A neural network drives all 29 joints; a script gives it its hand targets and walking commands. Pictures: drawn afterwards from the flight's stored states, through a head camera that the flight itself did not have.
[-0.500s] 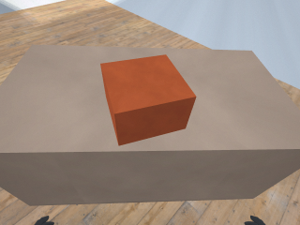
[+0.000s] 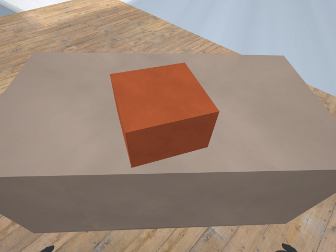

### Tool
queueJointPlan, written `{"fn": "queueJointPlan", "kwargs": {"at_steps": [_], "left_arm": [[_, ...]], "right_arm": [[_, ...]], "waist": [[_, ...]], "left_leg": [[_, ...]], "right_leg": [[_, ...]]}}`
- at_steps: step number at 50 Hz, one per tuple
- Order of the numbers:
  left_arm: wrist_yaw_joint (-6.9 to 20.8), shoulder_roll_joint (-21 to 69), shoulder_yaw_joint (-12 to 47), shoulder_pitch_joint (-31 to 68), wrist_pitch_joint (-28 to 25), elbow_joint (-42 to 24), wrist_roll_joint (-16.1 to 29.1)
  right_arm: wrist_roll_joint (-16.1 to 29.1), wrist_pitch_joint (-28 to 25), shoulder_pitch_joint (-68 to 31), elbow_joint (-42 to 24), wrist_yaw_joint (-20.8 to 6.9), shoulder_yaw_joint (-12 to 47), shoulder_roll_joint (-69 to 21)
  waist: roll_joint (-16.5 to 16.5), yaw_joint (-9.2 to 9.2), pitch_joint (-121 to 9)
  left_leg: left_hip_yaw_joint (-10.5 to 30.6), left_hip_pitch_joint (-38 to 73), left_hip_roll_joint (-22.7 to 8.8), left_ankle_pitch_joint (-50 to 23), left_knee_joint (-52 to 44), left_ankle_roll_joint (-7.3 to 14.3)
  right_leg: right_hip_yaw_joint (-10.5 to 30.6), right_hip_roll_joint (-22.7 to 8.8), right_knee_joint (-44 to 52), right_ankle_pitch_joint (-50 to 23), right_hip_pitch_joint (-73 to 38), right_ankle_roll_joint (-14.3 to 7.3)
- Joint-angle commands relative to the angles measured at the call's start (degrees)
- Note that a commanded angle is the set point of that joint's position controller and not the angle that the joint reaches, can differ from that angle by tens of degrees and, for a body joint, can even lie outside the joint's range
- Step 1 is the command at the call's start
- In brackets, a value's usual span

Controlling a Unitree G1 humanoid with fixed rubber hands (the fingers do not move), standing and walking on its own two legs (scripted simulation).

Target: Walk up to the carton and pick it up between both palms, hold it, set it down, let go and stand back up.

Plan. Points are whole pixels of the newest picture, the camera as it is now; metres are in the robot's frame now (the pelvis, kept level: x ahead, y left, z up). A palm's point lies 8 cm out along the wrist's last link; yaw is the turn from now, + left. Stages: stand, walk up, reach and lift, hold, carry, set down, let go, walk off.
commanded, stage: stand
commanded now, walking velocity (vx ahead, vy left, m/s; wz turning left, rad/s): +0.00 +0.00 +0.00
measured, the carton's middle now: (159, 111) +0.56 +0.02 -0.04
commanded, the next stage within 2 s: none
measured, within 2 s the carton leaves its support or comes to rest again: neither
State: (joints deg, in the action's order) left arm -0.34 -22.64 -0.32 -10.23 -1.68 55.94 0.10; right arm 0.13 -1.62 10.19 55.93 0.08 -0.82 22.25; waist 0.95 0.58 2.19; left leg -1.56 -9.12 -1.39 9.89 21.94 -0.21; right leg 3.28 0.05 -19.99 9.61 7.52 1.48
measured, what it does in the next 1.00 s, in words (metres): stands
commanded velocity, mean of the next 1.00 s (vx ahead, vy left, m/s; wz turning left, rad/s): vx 0.00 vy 0.00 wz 0.00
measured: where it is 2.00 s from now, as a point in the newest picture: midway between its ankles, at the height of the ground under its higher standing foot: outside the picture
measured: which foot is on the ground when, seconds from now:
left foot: down 0.00-1.00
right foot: down 0.00-1.00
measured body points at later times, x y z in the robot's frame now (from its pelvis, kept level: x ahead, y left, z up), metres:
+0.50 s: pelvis +0.01 -0.01 +0.00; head +0.01 +0.00 +0.45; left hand +0.10 +0.30 -0.12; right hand +0.08 -0.32 -0.11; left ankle +0.02 +0.12 -0.75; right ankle +0.02 -0.14 -0.75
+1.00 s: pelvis +0.02 -0.01 +0.00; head +0.02 +0.00 +0.45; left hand +0.10 +0.30 -0.12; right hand +0.09 -0.32 -0.11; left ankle +0.02 +0.12 -0.75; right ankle +0.02 -0.14 -0.75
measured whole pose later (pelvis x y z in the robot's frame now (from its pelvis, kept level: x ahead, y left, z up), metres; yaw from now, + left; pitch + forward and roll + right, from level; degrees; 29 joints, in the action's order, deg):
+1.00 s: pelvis +0.02 -0.01 +0.00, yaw +0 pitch -2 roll +0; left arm -1.1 -21.5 -0.7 -9.7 -1.5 57.8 0.2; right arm 0.1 -1.5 10.0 58.5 0.7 -1.7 21.4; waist 0.8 0.6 2.5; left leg -1.4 -7.1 -1.9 10.0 19.5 -1.0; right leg 2.9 0.2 -18.2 10.0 5.9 1.0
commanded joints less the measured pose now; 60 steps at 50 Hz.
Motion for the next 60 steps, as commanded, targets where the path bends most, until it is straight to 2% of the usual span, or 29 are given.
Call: {"fn": "queueJointPlan", "kwargs": {"at_steps": [1, 3, 7, 11, 13, 14, 15, 18, 19, 22, 23, 24, 25, 26, 27, 29, 32, 35, 37, 39, 41, 44, 45, 46, 48, 50, 53, 58, 60], "left_arm": [[-0.42, -9.19, -1.81, 1.74, -0.68, -2.2, -0.05], [-0.79, -9.61, -2.01, 1.78, -0.43, -1.94, -0.4], [-0.54, -8.67, -1.66, 2.49, -0.57, -2.02, -0.29], [-0.78, -9.4, -1.84, 1.1, -0.59, -0.94, 0.02], [-0.65, -9.25, -1.84, 1.82, -0.55, -1.18, -0.13], [-0.58, -8.01, -1.5, 1.6, -0.65, -1.79, 0.03], [-0.68, -8.8, -1.54, 1.3, -0.62, -1.13, 0.29], [-0.82, -10.03, -2.31, 1.49, -0.42, -1.56, 0.12], [-0.92, -9.31, -2.27, 0.5, -0.47, -0.83, 0.32], [-0.85, -9.14, -2.04, 1.46, -0.74, -1.28, 0.4], [-0.92, -9.15, -2.17, 1.06, -0.63, -0.85, 0.18], [-0.86, -8.53, -2.1, 1.67, -0.88, -1.24, 0.14], [-0.81, -8.28, -2.0, 1.1, -0.7, -0.93, -0.2], [-0.65, -8.66, -2.21, -0.16, -0.57, -0.54, 0.16], [-0.86, -8.82, -2.16, 2.13, -0.72, -0.99, 0.2], [-0.79, -9.18, -2.14, 2.18, -0.62, -1.72, 0.29], [-0.7, -8.58, -1.98, 1.36, -0.58, -0.73, 0.04], [-0.88, -8.86, -2.18, 1.02, -0.37, -0.47, 0.25], [-0.91, -8.26, -2.02, 1.91, -0.25, -1.14, -0.09], [-1.02, -8.47, -2.31, 0.71, -0.17, -0.33, -0.21], [-1.07, -8.62, -2.36, 1.65, -0.59, -0.79, 0.09], [-1.04, -8.43, -2.3, 1.64, -0.57, -0.67, 0.03], [-1.11, -7.93, -1.84, 1.96, -0.66, -0.72, 0.06], [-0.89, -7.47, -1.88, 1.16, -0.48, -0.68, 0.26], [-1.06, -8.27, -2.11, 1.58, -0.35, -0.91, 0.19], [-1.19, -10.11, -2.89, 1.01, -0.6, 0.06, 0.04], [-1.16, -8.3, -2.2, 1.64, -0.57, -0.22, 0.02], [-1.0, -8.68, -2.36, 0.74, -0.67, 0.03, 0.3], [-1.03, -8.82, -2.41, 1.45, -0.41, 0.25, 0.23]], "right_arm": [[-0.21, -0.73, -1.7, -2.56, 0.51, -2.05, 9.41], [-0.48, -0.61, -1.04, -2.01, 0.23, -2.18, 9.3], [-0.07, -0.68, 0.11, -1.98, 0.71, -1.93, 8.36], [0.08, -0.29, -2.18, -2.09, 0.6, -2.2, 9.25], [-0.01, -0.32, 0.45, -0.89, 0.65, -2.13, 8.27], [-0.02, -0.45, -1.63, -1.51, 0.5, -2.37, 9.51], [-0.05, -0.41, -1.27, -1.07, 0.53, -2.45, 9.26], [-0.05, -0.42, -0.41, -1.01, 0.64, -2.03, 8.38], [0.15, -0.27, -0.61, -1.08, 0.6, -2.13, 8.14], [-0.2, -0.26, -0.69, -0.81, 0.51, -2.24, 8.38], [0.33, -0.47, -0.54, -1.15, 0.59, -2.36, 8.82], [-0.14, -0.56, -1.73, -1.07, 0.72, -2.31, 8.56], [0.09, -0.78, 0.41, -0.94, 0.71, -2.21, 8.08], [-0.08, -0.48, -1.01, -0.43, 0.53, -2.4, 9.14], [-0.06, -0.35, -1.35, -0.75, 0.8, -2.45, 8.92], [-0.05, -0.4, -0.92, -0.57, 0.58, -2.57, 9.06], [0.2, -0.34, 0.16, -0.07, 0.74, -2.3, 7.98], [-0.27, -0.35, -0.76, -0.41, 0.74, -2.09, 8.51], [0.02, -0.23, -1.34, -0.46, 0.8, -2.73, 9.8], [0.1, -0.24, -0.38, -0.45, 0.86, -2.77, 9.52], [-0.11, -0.46, -0.91, -0.3, 0.84, -2.62, 7.98], [0.28, -0.64, -0.84, -0.13, 0.88, -2.88, 9.22], [0.35, -0.63, 0.13, 0.3, 0.84, -2.8, 8.41], [-0.01, -0.67, 0.48, 0.43, 0.9, -2.97, 8.98], [0.13, -0.37, 0.65, 0.22, 1.26, -3.04, 9.18], [-0.4, -0.23, -0.88, 0.14, 0.89, -2.93, 8.42], [0.03, -0.32, -0.43, 0.2, 0.86, -2.88, 8.07], [0.21, -0.25, -1.42, 0.24, 1.07, -2.65, 8.08], [0.03, -0.12, -0.02, 1.12, 1.19, -2.86, 9.0]], "waist": [[0.52, -0.35, -0.2], [-3.04, -0.43, -0.77], [-1.84, 0.41, -0.4], [0.46, -0.62, -1.54], [-0.94, 0.55, -0.96], [-1.55, -0.39, -1.46], [0.25, -0.23, -1.24], [-0.33, 0.34, 0.97], [-2.24, 0.07, -0.15], [-0.64, 0.1, -1.27], [-2.39, 0.43, -2.53], [-0.29, -0.38, -2.69], [-1.57, 0.45, -1.65], [-0.17, -0.88, -2.03], [1.4, -0.16, -1.49], [-1.47, -0.23, 0.09], [-1.04, 0.56, -0.25], [-2.28, -0.25, -0.49], [0.43, -0.09, -0.42], [-2.7, 0.39, -0.08], [0.33, -0.11, -0.98], [0.41, -0.13, -1.34], [-2.0, 0.51, -1.66], [-1.26, -0.22, -1.47], [-0.65, 0.85, -2.12], [-2.05, -0.06, -1.25], [0.81, 0.23, 0.1], [-2.87, -0.69, -0.95], [-0.71, -0.05, -0.46]], "left_leg": [[6.2, 0.07, -6.04, 0.44, -5.34, 1.75], [5.13, 0.79, -5.79, 0.15, -4.7, 1.78], [5.27, 1.56, -6.08, -1.19, -4.96, 1.66], [5.96, 2.29, -6.5, -0.83, -5.06, 1.81], [5.68, 2.94, -6.2, -1.28, -5.21, 1.5], [6.07, 2.32, -6.4, -0.59, -5.06, 1.85], [6.45, 2.84, -6.85, -1.39, -5.2, 1.65], [5.67, 2.1, -6.37, -1.4, -5.16, 1.28], [5.67, 2.07, -6.39, -1.37, -5.47, 1.74], [5.33, 2.54, -6.32, -2.37, -5.62, 1.71], [5.54, 3.64, -6.19, -2.86, -5.03, 1.59], [5.8, 3.6, -6.58, -3.19, -4.81, 1.71], [5.38, 3.16, -6.5, -3.02, -4.68, 1.4], [5.56, 2.45, -6.36, -2.72, -4.68, 1.64], [5.71, 1.95, -6.52, -2.48, -5.39, 1.48], [5.3, 1.99, -6.48, -2.99, -5.5, 1.53], [5.22, 3.99, -6.68, -1.86, -4.8, 1.45], [4.86, 2.14, -6.22, -1.55, -5.39, 1.29], [5.26, 2.2, -6.54, -1.37, -5.22, 1.87], [4.86, 3.22, -6.4, -1.6, -5.47, 1.37], [5.81, 3.32, -6.93, -4.04, -5.55, 1.63], [5.55, 3.66, -6.81, -5.07, -5.21, 1.36], [4.98, 4.12, -6.78, -4.16, -5.38, 1.55], [4.78, 3.23, -6.09, -4.34, -5.38, 1.54], [5.29, 5.8, -6.91, -5.48, -4.47, 1.4], [4.62, 4.16, -6.08, -5.4, -4.96, 1.03], [5.53, 2.72, -6.73, -4.02, -5.53, 1.25], [4.87, 3.19, -6.47, -4.42, -5.62, 0.95], [5.29, 3.41, -6.48, -2.94, -5.95, 1.28]], "right_leg": [[4.6, -6.21, 3.29, -0.89, 2.17, -2.7], [4.57, -6.48, 3.68, -0.62, 1.86, -2.82], [3.98, -6.31, 3.57, -2.17, 2.41, -2.7], [4.22, -6.16, 4.35, -2.21, 2.06, -2.76], [4.32, -6.12, 4.73, -0.12, 2.36, -2.81], [4.15, -6.37, 4.38, -1.32, 0.88, -2.37], [4.04, -6.44, 4.27, -2.05, 1.79, -2.67], [4.25, -6.46, 5.01, -2.06, 2.69, -2.44], [4.95, -6.58, 4.97, -1.5, 1.87, -2.57], [4.25, -6.48, 4.31, -2.48, 1.39, -2.5], [4.13, -6.33, 4.84, -3.31, 0.89, -2.31], [3.88, -6.5, 5.03, -4.39, 0.81, -2.81], [4.27, -6.78, 4.05, -4.58, 0.56, -2.7], [3.62, -6.3, 4.81, -4.73, -0.53, -2.6], [4.13, -6.61, 4.6, -4.67, 0.4, -2.48], [4.38, -6.95, 4.79, -4.29, 1.36, -2.51], [4.27, -6.31, 5.56, -1.83, 2.7, -2.59], [4.2, -6.42, 5.23, -1.92, 1.09, -2.73], [3.54, -6.4, 4.63, -4.27, 1.74, -2.38], [3.82, -6.51, 4.54, -3.76, 1.73, -2.18], [3.87, -6.74, 4.15, -5.11, 1.76, -2.67], [3.86, -6.82, 4.35, -6.78, 0.86, -2.65], [4.11, -7.05, 4.55, -6.63, 0.67, -2.55], [3.64, -6.53, 4.59, -5.73, 0.72, -2.74], [3.48, -6.71, 4.65, -7.45, 1.51, -2.18], [2.96, -6.29, 5.01, -5.4, 0.87, -2.17], [3.34, -7.03, 4.4, -6.15, 1.2, -2.47], [3.79, -7.12, 4.4, -5.8, 0.0, -2.62], [3.38, -6.64, 4.61, -4.8, 1.12, -2.33]]}}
